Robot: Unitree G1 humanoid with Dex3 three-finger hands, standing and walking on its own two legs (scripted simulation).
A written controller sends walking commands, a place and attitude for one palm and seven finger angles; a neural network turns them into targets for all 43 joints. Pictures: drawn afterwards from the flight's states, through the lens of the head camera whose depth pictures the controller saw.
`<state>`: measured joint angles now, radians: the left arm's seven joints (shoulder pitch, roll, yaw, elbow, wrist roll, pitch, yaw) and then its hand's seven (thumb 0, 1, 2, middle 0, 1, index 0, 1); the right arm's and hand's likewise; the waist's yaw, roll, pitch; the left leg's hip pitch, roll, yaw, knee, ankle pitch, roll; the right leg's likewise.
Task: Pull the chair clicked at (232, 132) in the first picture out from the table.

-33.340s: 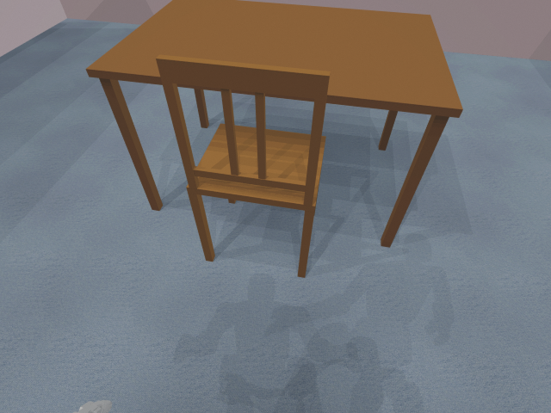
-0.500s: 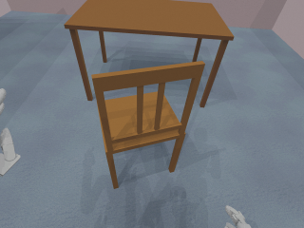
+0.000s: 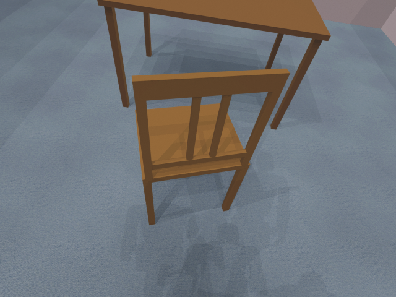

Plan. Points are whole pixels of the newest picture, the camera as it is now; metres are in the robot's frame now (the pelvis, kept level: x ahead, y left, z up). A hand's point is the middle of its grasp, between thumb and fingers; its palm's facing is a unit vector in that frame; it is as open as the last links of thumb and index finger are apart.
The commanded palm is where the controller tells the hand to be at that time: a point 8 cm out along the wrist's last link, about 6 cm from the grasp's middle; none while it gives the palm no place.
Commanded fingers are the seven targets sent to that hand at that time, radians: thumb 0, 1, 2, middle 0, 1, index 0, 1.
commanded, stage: let the arm hang, fingers relaxed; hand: left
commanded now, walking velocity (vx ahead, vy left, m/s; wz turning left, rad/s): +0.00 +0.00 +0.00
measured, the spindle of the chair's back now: (192, 131) +0.59 +0.05 -0.09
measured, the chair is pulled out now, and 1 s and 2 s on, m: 0.55 0.55 0.55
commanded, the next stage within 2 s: look to check the result in 0.78 s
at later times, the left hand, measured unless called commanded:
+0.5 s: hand out of the picture -0.01 +0.15 -0.17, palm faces +0.01 -0.98 -0.18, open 7.3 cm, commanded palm none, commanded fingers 0.00 0.90 0.90 -0.20 -0.30 -0.20 -0.30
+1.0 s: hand out of the picture +0.00 +0.13 -0.17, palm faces +0.01 -0.99 -0.16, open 7.3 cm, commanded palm none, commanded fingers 0.00 0.90 0.90 -0.20 -0.30 -0.20 -0.30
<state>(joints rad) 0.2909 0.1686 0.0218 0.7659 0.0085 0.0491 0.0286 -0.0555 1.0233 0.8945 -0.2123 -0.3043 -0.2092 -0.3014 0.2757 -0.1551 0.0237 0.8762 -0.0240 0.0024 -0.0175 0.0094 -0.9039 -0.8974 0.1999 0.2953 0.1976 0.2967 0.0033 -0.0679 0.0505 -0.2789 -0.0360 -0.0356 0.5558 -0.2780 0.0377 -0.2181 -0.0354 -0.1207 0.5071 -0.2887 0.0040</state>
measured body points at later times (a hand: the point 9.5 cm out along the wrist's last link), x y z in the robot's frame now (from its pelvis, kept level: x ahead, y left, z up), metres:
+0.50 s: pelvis +0.00 -0.01 +0.01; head +0.02 -0.02 +0.45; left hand -0.01 +0.20 -0.15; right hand -0.01 -0.22 -0.16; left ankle +0.01 +0.09 -0.73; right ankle -0.01 -0.12 -0.73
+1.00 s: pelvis +0.00 -0.03 +0.01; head +0.02 -0.03 +0.45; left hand +0.00 +0.18 -0.16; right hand -0.02 -0.24 -0.16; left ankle +0.01 +0.09 -0.73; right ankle -0.01 -0.12 -0.73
